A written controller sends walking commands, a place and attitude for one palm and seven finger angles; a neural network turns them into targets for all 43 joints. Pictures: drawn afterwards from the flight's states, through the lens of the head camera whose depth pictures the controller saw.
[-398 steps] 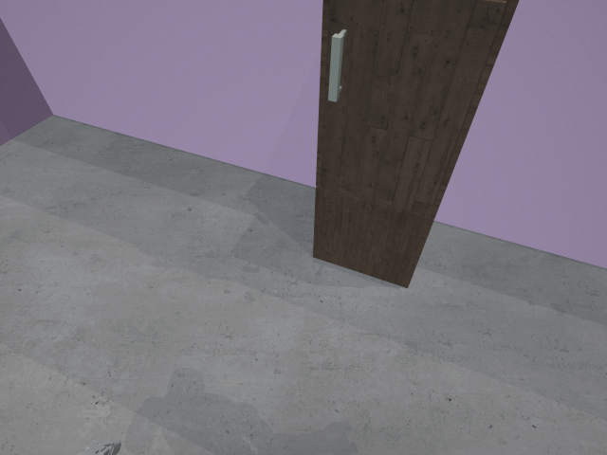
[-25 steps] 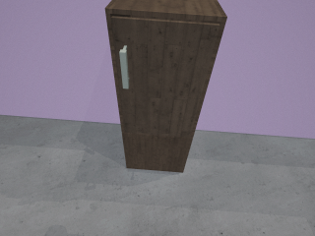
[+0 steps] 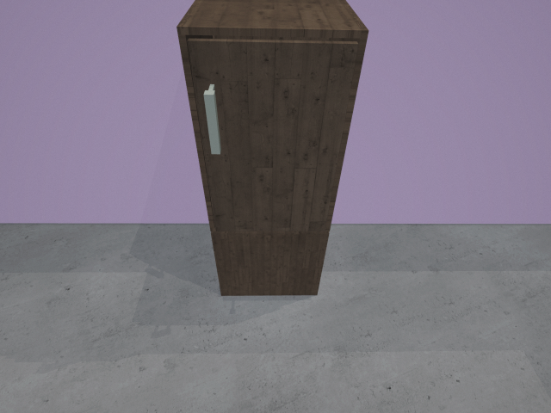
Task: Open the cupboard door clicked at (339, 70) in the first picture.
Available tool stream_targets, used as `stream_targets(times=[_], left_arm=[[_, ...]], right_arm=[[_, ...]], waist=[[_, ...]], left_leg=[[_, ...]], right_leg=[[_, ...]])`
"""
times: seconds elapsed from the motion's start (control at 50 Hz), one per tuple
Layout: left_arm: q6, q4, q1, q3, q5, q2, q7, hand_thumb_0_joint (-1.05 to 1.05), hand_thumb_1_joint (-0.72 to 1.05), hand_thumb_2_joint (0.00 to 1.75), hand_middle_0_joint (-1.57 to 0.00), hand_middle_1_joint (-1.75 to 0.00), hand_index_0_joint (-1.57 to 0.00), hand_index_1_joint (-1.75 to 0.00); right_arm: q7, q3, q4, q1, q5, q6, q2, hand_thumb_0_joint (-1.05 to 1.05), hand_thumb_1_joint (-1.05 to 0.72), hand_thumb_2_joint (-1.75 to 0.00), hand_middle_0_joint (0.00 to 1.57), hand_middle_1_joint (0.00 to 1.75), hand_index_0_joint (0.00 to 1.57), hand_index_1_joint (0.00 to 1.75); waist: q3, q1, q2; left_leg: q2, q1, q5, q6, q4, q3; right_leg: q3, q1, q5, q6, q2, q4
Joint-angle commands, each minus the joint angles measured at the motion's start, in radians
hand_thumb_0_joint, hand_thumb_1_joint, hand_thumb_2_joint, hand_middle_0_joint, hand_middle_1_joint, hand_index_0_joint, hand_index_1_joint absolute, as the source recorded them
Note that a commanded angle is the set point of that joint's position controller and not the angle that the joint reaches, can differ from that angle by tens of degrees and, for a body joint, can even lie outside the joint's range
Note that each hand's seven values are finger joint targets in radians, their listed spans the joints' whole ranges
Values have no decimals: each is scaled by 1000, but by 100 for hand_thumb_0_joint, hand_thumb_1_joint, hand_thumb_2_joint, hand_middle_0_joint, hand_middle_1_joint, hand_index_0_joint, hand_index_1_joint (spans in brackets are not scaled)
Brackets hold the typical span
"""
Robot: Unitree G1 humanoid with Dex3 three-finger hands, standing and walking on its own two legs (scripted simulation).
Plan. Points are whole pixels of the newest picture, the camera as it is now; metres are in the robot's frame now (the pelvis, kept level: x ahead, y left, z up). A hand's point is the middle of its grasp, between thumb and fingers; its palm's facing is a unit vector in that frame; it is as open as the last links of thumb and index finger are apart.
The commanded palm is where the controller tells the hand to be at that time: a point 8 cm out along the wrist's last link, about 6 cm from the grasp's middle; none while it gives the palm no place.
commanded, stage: come to a stop and stand still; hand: left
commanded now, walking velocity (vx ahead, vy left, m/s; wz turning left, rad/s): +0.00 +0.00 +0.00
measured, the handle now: (214, 119) +0.73 +0.19 +0.08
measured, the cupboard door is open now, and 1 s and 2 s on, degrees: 0 0 0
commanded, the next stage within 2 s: look again from close up in 0.32 s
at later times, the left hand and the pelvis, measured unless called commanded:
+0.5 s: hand out of the picture -0.02 +0.18 -0.17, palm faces +0.02 -0.98 -0.18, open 7.3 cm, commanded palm none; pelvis -0.02 +0.01 +0.00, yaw +0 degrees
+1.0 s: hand out of the picture -0.03 +0.16 -0.17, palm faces +0.05 -0.98 -0.17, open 7.4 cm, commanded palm none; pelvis -0.01 +0.00 +0.01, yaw +0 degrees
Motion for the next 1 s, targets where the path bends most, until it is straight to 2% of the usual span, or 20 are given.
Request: stream_targets(times=[0.0, 0.02, 0.04, 0.1, 0.14, 0.16, 0.18, 0.2, 0.22, 0.24, 0.28, 0.34, 0.36, 0.38, 0.4, 0.46, 0.54, 0.66, 0.96, 0.98], left_arm=[[-32, -77, -192, 27, -4, 164, 12, 0, 90, 90, -20, -30, -20, -30], [-45, -94, -247, 22, -2, 171, 11, 0, 90, 90, -20, -30, -20, -30], [-57, -89, -238, 11, 0, 132, 8, 0, 90, 90, -20, -30, -20, -30], [-52, -19, -62, 0, 3, 95, -2, 0, 90, 90, -20, -30, -20, -30], [-39, 18, 8, -4, -2, 85, -16, 0, 90, 90, -20, -30, -20, -30], [-34, 23, 33, -6, -5, 62, -23, 0, 90, 90, -20, -30, -20, -30], [-32, 16, 50, -9, -5, 38, -30, 0, 90, 90, -20, -30, -20, -30], [-32, 10, 26, -10, -6, 33, -34, 0, 90, 90, -20, -30, -20, -30], [-23, 9, -11, -11, 1, 33, -31, 0, 90, 90, -20, -30, -20, -30], [-21, 0, -33, -10, 4, 38, -33, 0, 90, 90, -20, -30, -20, -30], [-34, -1, -37, -15, 0, 3, -36, 0, 90, 90, -20, -30, -20, -30], [-49, 48, 48, -20, -8, -21, -30, 0, 90, 90, -20, -30, -20, -30], [-54, 59, 52, -20, -8, 5, -23, 0, 90, 90, -20, -30, -20, -30], [-57, 63, 42, -21, -11, 32, -18, 0, 90, 90, -20, -30, -20, -30], [-54, 61, 25, -19, -13, 61, -18, 0, 90, 90, -20, -30, -20, -30], [-59, 62, -17, -24, -15, 47, -15, 0, 90, 90, -20, -30, -20, -30], [-60, 77, -1, -31, -14, 19, -11, 0, 90, 90, -20, -30, -20, -30], [-62, 91, 20, -34, -12, 7, -5, 0, 90, 90, -20, -30, -20, -30], [-61, 98, 14, -36, -10, 19, -5, 0, 90, 90, -20, -30, -20, -30], [-60, 102, 21, -35, -8, 20, -7, 0, 90, 90, -20, -30, -20, -30]], right_arm=[[12, -59, -35, 63, 3, 8, -165, 0, -90, -90, 20, 30, 20, 30], [18, -64, -42, 76, 7, 7, -193, 0, -90, -90, 20, 30, 20, 30], [22, -52, -40, 80, 10, -10, -170, 0, -90, -90, 20, 30, 20, 30], [12, -11, -46, 43, 11, -38, -66, 0, -90, -90, 20, 30, 20, 30], [5, 6, -21, 79, 1, -57, -56, 0, -90, -90, 20, 30, 20, 30], [0, 6, -13, 94, -4, -66, -93, 0, -90, -90, 20, 30, 20, 30], [-5, -2, -13, 101, -10, -66, -149, 0, -90, -90, 20, 30, 20, 30], [-12, -9, -10, 116, -13, -63, -183, 0, -90, -90, 20, 30, 20, 30], [-12, -15, 1, 122, -15, -65, -198, 0, -90, -90, 20, 30, 20, 30], [-14, -12, -3, 113, -14, -67, -184, 0, -90, -90, 20, 30, 20, 30], [-15, -4, -9, 63, -15, -71, -163, 0, -90, -90, 20, 30, 20, 30], [-17, 8, 10, 34, -3, -70, -131, 0, -90, -90, 20, 30, 20, 30], [-16, 12, 18, 52, 5, -69, -99, 0, -90, -90, 20, 30, 20, 30], [-13, 20, 22, 56, 10, -67, -67, 0, -90, -90, 20, 30, 20, 30], [-7, 26, 25, 62, 8, -64, -45, 0, -90, -90, 20, 30, 20, 30], [-8, 28, 50, 76, 3, -54, -35, 0, -90, -90, 20, 30, 20, 30], [-12, 29, 75, 76, 9, -68, -47, 0, -90, -90, 20, 30, 20, 30], [-18, 27, 81, 49, 12, -69, -50, 0, -90, -90, 20, 30, 20, 30], [-16, 31, 75, 19, 10, -63, -69, 0, -90, -90, 20, 30, 20, 30], [-15, 30, 79, 24, 8, -61, -70, 0, -90, -90, 20, 30, 20, 30]], waist=[[237, -92, -166], [238, -111, -154], [244, -105, -113], [188, -23, -70], [142, -8, -44], [144, 0, 53], [131, 5, 136], [122, -7, 167], [148, -17, 241], [182, -18, 182], [174, 6, 79], [96, 43, 70], [101, 34, 21], [129, 23, -32], [147, 10, -25], [169, -14, -91], [136, -2, 27], [105, 4, 8], [127, 4, 16], [124, 4, 10]], left_leg=[[71, -5, -192, -21, 601, -157], [79, 0, -172, -7, 638, -161], [94, 4, -155, -3, 616, -134], [108, 24, -198, 2, 250, -65], [93, 183, -85, 11, 26, -57], [155, 225, -91, 38, -22, -162], [263, 221, -211, 82, -81, -291], [338, 166, -354, 132, -176, -443], [370, 135, -436, 163, -253, -519], [387, 98, -411, 188, -269, -534], [367, 71, -265, 189, -230, -431], [250, 51, -105, 111, -93, -252], [198, -5, -111, 70, -31, -200], [138, -23, -134, 32, 9, -133], [107, 14, -150, 15, 26, -98], [119, 116, -43, 10, 50, -94], [161, 143, 78, 22, -11, -131], [168, 178, 136, 22, -11, -128], [168, 194, 99, 18, -37, -131], [164, 198, 26, 20, -36, -125]], right_leg=[[306, -458, -216, -146, -315, -348], [248, -480, -176, -114, -275, -321], [199, -432, -76, -104, -243, -275], [178, -192, 125, -95, -225, -149], [140, -204, 23, -32, -161, -34], [106, -267, -56, 3, -99, 42], [47, -309, -91, 30, -52, 117], [-12, -308, -92, 47, -17, 214], [0, -340, -114, 48, -15, 346], [42, -362, -108, 41, -40, 438], [62, -314, -100, 44, -72, 381], [15, -74, 96, 64, -48, 27], [85, -5, 134, 55, -84, -48], [178, -25, 71, 23, -158, -106], [215, -96, 1, -4, -205, -135], [181, -206, 33, 1, -165, -144], [99, -138, 222, 36, -110, -62], [85, -102, 341, 44, -118, -52], [93, -116, 280, 47, -120, -91], [90, -120, 187, 46, -114, -93]])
